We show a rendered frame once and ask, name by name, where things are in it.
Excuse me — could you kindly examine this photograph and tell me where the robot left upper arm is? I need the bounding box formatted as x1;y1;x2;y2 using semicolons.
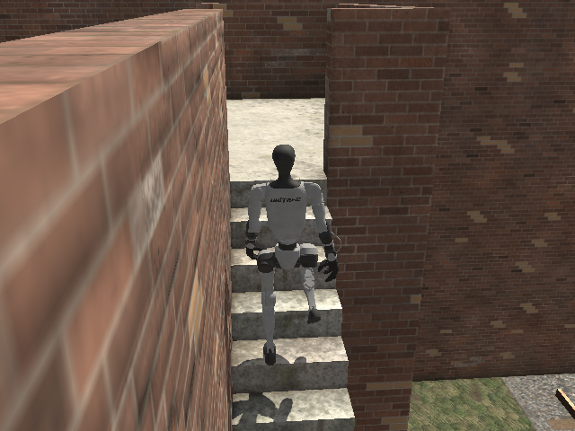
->
248;183;266;233

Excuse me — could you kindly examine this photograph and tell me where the left robot hand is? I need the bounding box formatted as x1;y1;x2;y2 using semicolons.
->
246;243;267;260

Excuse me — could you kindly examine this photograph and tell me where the robot right forearm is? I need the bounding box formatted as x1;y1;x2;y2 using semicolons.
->
319;219;337;261

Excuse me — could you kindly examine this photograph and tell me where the robot right upper arm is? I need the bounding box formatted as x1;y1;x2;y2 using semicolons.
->
304;182;328;233

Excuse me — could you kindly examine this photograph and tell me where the robot left forearm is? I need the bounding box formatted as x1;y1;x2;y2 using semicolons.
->
245;220;258;249

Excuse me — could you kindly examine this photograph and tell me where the robot right shin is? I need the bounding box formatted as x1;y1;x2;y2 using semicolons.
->
300;268;316;311

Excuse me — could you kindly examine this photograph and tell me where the right robot hand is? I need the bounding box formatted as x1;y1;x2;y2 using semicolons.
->
318;258;339;282

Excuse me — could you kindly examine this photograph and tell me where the robot right thigh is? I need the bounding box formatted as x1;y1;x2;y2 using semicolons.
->
297;243;318;271

